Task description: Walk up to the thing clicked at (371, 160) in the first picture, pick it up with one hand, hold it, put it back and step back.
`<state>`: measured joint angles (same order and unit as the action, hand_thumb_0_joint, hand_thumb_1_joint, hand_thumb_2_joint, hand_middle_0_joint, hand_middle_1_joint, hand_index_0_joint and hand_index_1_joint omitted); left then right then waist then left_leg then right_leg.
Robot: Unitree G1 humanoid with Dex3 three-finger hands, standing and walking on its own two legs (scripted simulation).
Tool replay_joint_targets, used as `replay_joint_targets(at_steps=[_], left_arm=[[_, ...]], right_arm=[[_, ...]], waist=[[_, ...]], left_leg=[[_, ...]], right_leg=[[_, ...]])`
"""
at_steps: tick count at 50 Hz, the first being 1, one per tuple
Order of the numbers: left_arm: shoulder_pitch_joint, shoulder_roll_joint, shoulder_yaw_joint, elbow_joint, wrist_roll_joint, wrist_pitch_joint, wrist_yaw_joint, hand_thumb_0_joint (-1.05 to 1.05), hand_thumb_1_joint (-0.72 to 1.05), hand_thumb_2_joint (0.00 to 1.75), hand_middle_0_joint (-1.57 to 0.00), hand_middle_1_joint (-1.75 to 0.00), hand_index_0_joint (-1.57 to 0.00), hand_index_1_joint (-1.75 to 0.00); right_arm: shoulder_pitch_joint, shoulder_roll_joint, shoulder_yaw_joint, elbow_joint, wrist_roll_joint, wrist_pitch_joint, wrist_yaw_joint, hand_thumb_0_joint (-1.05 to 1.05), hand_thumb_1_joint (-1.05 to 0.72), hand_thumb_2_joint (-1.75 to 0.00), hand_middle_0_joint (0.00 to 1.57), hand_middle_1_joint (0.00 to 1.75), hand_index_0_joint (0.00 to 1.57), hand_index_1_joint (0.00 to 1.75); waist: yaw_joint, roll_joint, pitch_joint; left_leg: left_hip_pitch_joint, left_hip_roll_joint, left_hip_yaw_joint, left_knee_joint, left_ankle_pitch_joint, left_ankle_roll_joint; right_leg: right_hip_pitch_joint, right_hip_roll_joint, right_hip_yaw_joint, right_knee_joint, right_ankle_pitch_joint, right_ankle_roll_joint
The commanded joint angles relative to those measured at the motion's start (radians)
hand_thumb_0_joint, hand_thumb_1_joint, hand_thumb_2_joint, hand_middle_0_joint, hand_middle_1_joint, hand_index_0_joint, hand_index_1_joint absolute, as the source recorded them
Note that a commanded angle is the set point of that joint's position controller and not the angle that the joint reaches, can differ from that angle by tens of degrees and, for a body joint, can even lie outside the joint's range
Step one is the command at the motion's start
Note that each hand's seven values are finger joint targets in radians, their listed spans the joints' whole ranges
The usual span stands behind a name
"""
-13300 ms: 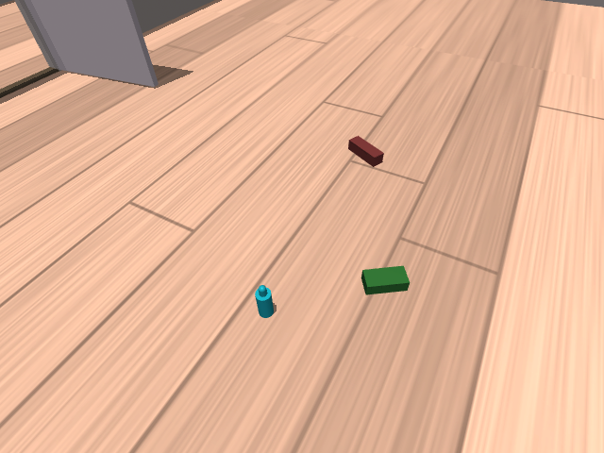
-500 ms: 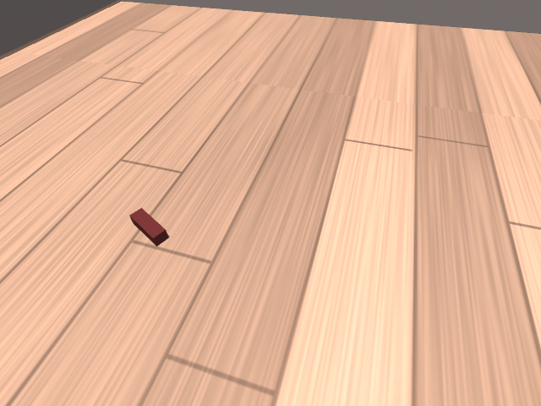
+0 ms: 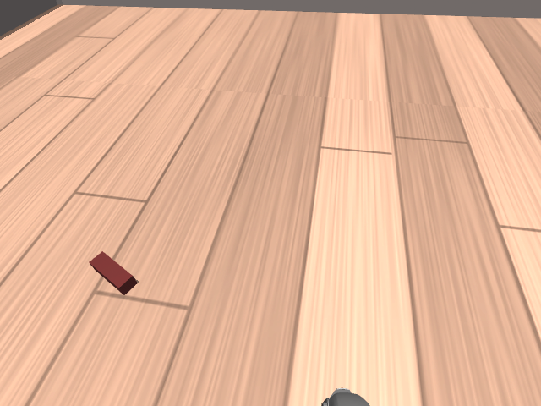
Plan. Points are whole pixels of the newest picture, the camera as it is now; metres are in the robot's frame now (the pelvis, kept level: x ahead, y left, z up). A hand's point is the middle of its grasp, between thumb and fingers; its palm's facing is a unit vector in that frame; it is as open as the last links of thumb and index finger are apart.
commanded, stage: walk up
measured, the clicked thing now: (113, 272) +0.80 +0.69 -0.74
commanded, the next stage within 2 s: none
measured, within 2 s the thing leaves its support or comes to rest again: neither
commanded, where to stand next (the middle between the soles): +0.91 -0.01 m, yaw +0 degrees
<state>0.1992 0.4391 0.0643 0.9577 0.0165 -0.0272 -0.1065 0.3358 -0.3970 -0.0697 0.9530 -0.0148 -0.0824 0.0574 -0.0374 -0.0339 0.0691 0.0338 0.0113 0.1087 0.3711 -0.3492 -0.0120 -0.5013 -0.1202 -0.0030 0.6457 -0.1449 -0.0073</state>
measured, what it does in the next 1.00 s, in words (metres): walks ahead: right foot, then left foot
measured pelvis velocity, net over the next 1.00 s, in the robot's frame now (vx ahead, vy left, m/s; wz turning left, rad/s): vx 0.48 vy -0.04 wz -0.02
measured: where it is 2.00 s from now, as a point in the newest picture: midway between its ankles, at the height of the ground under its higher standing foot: (281, 266)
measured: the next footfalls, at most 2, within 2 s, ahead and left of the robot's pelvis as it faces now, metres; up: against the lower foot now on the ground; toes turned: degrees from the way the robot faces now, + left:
right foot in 0.06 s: +0.21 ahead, -0.15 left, +0.00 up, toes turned -5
left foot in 0.54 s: +0.45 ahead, +0.10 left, +0.00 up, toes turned +6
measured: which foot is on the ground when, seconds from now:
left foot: down 0.00-0.08, up 0.10-0.52, down 0.54-1.00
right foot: up 0.00-0.04, down 0.06-0.58, up 0.60-1.00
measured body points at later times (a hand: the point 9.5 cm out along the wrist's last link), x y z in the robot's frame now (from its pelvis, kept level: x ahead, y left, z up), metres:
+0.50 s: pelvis +0.26 -0.03 +0.00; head +0.28 -0.02 +0.45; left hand +0.27 +0.30 -0.12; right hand +0.37 -0.35 -0.11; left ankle +0.40 +0.11 -0.72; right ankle +0.17 -0.14 -0.73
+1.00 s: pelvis +0.48 -0.04 -0.01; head +0.49 -0.06 +0.44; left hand +0.56 +0.29 -0.10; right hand +0.51 -0.37 -0.12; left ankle +0.42 +0.10 -0.73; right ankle +0.60 -0.18 -0.73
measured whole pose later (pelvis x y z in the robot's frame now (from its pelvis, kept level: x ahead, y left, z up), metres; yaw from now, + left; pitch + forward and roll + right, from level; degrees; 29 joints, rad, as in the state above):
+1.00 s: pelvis +0.48 -0.04 -0.01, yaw -1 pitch -3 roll +3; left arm 0.27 0.43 0.07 0.90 0.01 -0.05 -0.08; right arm 0.35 -0.42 -0.06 0.84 -0.01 -0.07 0.05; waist -0.03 -0.01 0.07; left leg -0.07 0.03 0.12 0.49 -0.37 -0.01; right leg -0.43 -0.10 -0.02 0.62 -0.14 -0.01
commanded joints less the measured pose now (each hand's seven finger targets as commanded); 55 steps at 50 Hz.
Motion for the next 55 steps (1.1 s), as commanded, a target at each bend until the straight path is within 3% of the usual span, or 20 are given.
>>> replay_joint_targets(at_steps=[1, 3, 4, 5, 6, 7, 12, 22, 26, 27, 29, 30, 34, 42, 49, 51, 52, 53, 54, 55], left_arm=[[-0.067, 0.163, 0.052, -0.096, 0.002, -0.037, 0.011, 0.00, 0.90, 0.90, -0.20, -0.30, -0.20, -0.30], [0.117, 0.205, 0.079, -0.053, 0.001, -0.046, 0.029, 0.00, 0.90, 0.90, -0.20, -0.30, -0.20, -0.30], [0.248, 0.266, 0.108, -0.031, 0.008, -0.053, 0.044, 0.00, 0.90, 0.90, -0.20, -0.30, -0.20, -0.30], [0.266, 0.338, 0.120, -0.052, 0.004, -0.061, 0.056, 0.00, 0.90, 0.90, -0.20, -0.30, -0.20, -0.30], [0.209, 0.354, 0.117, -0.070, -0.013, -0.058, 0.059, 0.00, 0.90, 0.90, -0.20, -0.30, -0.20, -0.30], [0.160, 0.331, 0.112, -0.089, -0.027, -0.055, 0.063, 0.00, 0.90, 0.90, -0.20, -0.30, -0.20, -0.30], [0.049, 0.216, 0.067, -0.118, -0.027, -0.074, 0.072, 0.00, 0.90, 0.90, -0.20, -0.30, -0.20, -0.30], [0.133, 0.231, 0.068, -0.151, -0.006, -0.084, 0.065, 0.00, 0.90, 0.90, -0.20, -0.30, -0.20, -0.30], [0.120, 0.246, 0.062, -0.174, -0.011, -0.068, 0.073, 0.00, 0.90, 0.90, -0.20, -0.30, -0.20, -0.30], [0.145, 0.197, 0.043, -0.181, -0.015, -0.064, 0.078, 0.00, 0.90, 0.90, -0.20, -0.30, -0.20, -0.30], [0.235, 0.128, 0.018, -0.174, -0.034, -0.052, 0.083, 0.00, 0.90, 0.90, -0.20, -0.30, -0.20, -0.30], [0.217, 0.225, 0.034, -0.155, -0.027, -0.044, 0.098, 0.00, 0.90, 0.90, -0.20, -0.30, -0.20, -0.30], [0.199, 0.189, 0.031, -0.122, -0.035, -0.050, 0.079, 0.00, 0.90, 0.90, -0.20, -0.30, -0.20, -0.30], [0.086, 0.164, 0.042, -0.154, -0.007, -0.028, 0.033, 0.00, 0.90, 0.90, -0.20, -0.30, -0.20, -0.30], [0.126, 0.169, 0.061, -0.111, -0.001, -0.056, 0.037, 0.00, 0.90, 0.90, -0.20, -0.30, -0.20, -0.30], [0.267, 0.242, 0.092, -0.078, 0.004, -0.077, 0.060, 0.00, 0.90, 0.90, -0.20, -0.30, -0.20, -0.30], [0.302, 0.321, 0.111, -0.097, 0.007, -0.086, 0.074, 0.00, 0.90, 0.90, -0.20, -0.30, -0.20, -0.30], [0.280, 0.339, 0.105, -0.106, -0.008, -0.085, 0.077, 0.00, 0.90, 0.90, -0.20, -0.30, -0.20, -0.30], [0.229, 0.338, 0.101, -0.124, -0.019, -0.080, 0.079, 0.00, 0.90, 0.90, -0.20, -0.30, -0.20, -0.30], [0.211, 0.301, 0.091, -0.131, -0.028, -0.078, 0.083, 0.00, 0.90, 0.90, -0.20, -0.30, -0.20, -0.30]], right_arm=[[-0.068, -0.292, -0.078, -0.109, 0.006, -0.021, -0.024, 0.00, -0.90, -0.90, 0.20, 0.30, 0.20, 0.30], [-0.041, -0.247, -0.059, -0.119, 0.005, -0.014, -0.028, 0.00, -0.90, -0.90, 0.20, 0.30, 0.20, 0.30], [0.024, -0.189, -0.037, -0.121, 0.008, -0.014, -0.027, 0.00, -0.90, -0.90, 0.20, 0.30, 0.20, 0.30], [0.065, -0.134, -0.015, -0.145, 0.016, -0.012, -0.027, 0.00, -0.90, -0.90, 0.20, 0.30, 0.20, 0.30], [0.032, -0.243, -0.041, -0.127, 0.014, -0.002, -0.039, 0.00, -0.90, -0.90, 0.20, 0.30, 0.20, 0.30], [-0.015, -0.275, -0.046, -0.119, 0.008, -0.004, -0.041, 0.00, -0.90, -0.90, 0.20, 0.30, 0.20, 0.30], [0.031, -0.204, -0.036, -0.082, 0.016, 0.012, -0.013, 0.00, -0.90, -0.90, 0.20, 0.30, 0.20, 0.30], [-0.222, -0.169, -0.038, -0.171, -0.006, 0.005, 0.029, 0.00, -0.90, -0.90, 0.20, 0.30, 0.20, 0.30], [-0.079, -0.211, -0.067, -0.133, -0.016, -0.003, 0.016, 0.00, -0.90, -0.90, 0.20, 0.30, 0.20, 0.30], [0.059, -0.263, -0.085, -0.096, -0.032, -0.009, 0.004, 0.00, -0.90, -0.90, 0.20, 0.30, 0.20, 0.30], [0.125, -0.367, -0.114, -0.126, -0.029, -0.016, -0.022, 0.00, -0.90, -0.90, 0.20, 0.30, 0.20, 0.30], [0.095, -0.373, -0.119, -0.134, 0.006, -0.012, -0.020, 0.00, -0.90, -0.90, 0.20, 0.30, 0.20, 0.30], [-0.005, -0.250, -0.061, -0.161, 0.029, -0.019, -0.034, 0.00, -0.90, -0.90, 0.20, 0.30, 0.20, 0.30], [-0.050, -0.277, -0.066, -0.192, 0.010, -0.033, -0.022, 0.00, -0.90, -0.90, 0.20, 0.30, 0.20, 0.30], [-0.078, -0.270, -0.062, -0.215, 0.013, -0.015, -0.020, 0.00, -0.90, -0.90, 0.20, 0.30, 0.20, 0.30], [-0.001, -0.180, -0.029, -0.211, 0.009, -0.011, -0.019, 0.00, -0.90, -0.90, 0.20, 0.30, 0.20, 0.30], [0.049, -0.126, -0.006, -0.224, 0.012, -0.008, -0.017, 0.00, -0.90, -0.90, 0.20, 0.30, 0.20, 0.30], [0.041, -0.200, -0.023, -0.202, 0.013, 0.005, -0.026, 0.00, -0.90, -0.90, 0.20, 0.30, 0.20, 0.30], [0.016, -0.246, -0.033, -0.189, 0.007, 0.009, -0.037, 0.00, -0.90, -0.90, 0.20, 0.30, 0.20, 0.30], [-0.018, -0.251, -0.035, -0.174, 0.016, 0.009, -0.037, 0.00, -0.90, -0.90, 0.20, 0.30, 0.20, 0.30]], waist=[[0.034, 0.130, -0.015], [0.132, -0.008, -0.146], [0.183, -0.174, -0.231], [0.156, -0.323, -0.238], [0.158, -0.224, -0.204], [0.145, -0.151, -0.132], [0.044, -0.121, 0.003], [0.108, -0.061, 0.021], [0.020, 0.031, -0.096], [-0.041, 0.144, -0.184], [-0.051, 0.309, -0.249], [-0.053, 0.237, -0.243], [0.014, 0.140, -0.075], [0.016, 0.184, 0.060], [0.082, 0.103, -0.024], [0.142, -0.156, -0.149], [0.135, -0.316, -0.164], [0.130, -0.198, -0.118], [0.122, -0.158, -0.094], [0.116, -0.106, -0.051]], left_leg=[[-0.173, 0.224, -0.106, -0.029, 0.348, 0.172], [-0.241, 0.136, -0.014, 0.334, 0.491, 0.127], [-0.402, 0.066, 0.010, 0.612, 0.308, 0.090], [-0.626, -0.050, -0.040, 0.797, -0.142, 0.054], [-0.666, -0.005, -0.110, 0.878, -0.168, 0.053], [-0.679, 0.039, -0.149, 0.929, -0.120, 0.052], [-0.531, 0.085, -0.163, 0.737, 0.098, 0.050], [-0.490, 0.077, -0.053, 0.212, 0.269, 0.016], [-0.204, 0.037, -0.041, 0.132, 0.211, 0.073], [-0.012, 0.050, -0.083, 0.106, 0.148, 0.114], [0.233, 0.407, -0.745, -0.061, -0.086, 0.236], [0.206, 0.444, -0.769, -0.062, -0.048, 0.304], [-0.088, 0.280, -0.285, -0.057, 0.469, 0.185], [-0.231, 0.249, -0.166, -0.192, 0.064, 0.231], [-0.343, 0.240, -0.139, 0.024, 0.068, 0.183], [-0.413, 0.102, -0.018, 0.459, 0.118, 0.126], [-0.590, -0.019, -0.015, 0.676, -0.139, 0.072], [-0.674, -0.032, -0.096, 0.784, -0.172, 0.046], [-0.685, 0.022, -0.137, 0.823, -0.163, 0.049], [-0.678, 0.040, -0.196, 0.833, -0.108, 0.051]], right_leg=[[0.203, 0.065, -0.093, -0.048, 0.018, -0.033], [0.503, 0.111, -0.120, -0.116, -0.045, -0.067], [0.690, 0.001, 0.058, -0.173, -0.210, -0.089], [0.786, -0.251, 0.504, -0.310, -0.311, -0.161], [0.716, -0.319, 0.663, -0.382, -0.338, -0.248], [0.622, -0.313, 0.619, -0.393, -0.279, -0.276], [0.299, -0.112, 0.149, -0.400, -0.008, -0.171], [0.372, -0.086, 0.004, -0.361, 0.127, -0.158], [0.336, -0.101, 0.003, -0.127, 0.207, -0.147], [0.257, -0.031, -0.053, 0.117, 0.202, -0.115], [-0.140, 0.197, -0.020, 0.481, -0.379, -0.048], [-0.156, 0.117, 0.071, 0.567, -0.389, -0.065], [-0.032, 0.065, 0.117, 0.492, -0.207, -0.042], [-0.036, -0.002, 0.015, 0.165, -0.051, 0.018], [0.317, 0.052, -0.053, -0.051, 0.012, -0.019], [0.545, 0.016, 0.046, -0.201, -0.180, -0.050], [0.625, -0.209, 0.437, -0.312, -0.242, -0.112], [0.607, -0.313, 0.637, -0.392, -0.225, -0.190], [0.552, -0.333, 0.654, -0.380, -0.195, -0.258], [0.482, -0.283, 0.535, -0.380, -0.095, -0.230]])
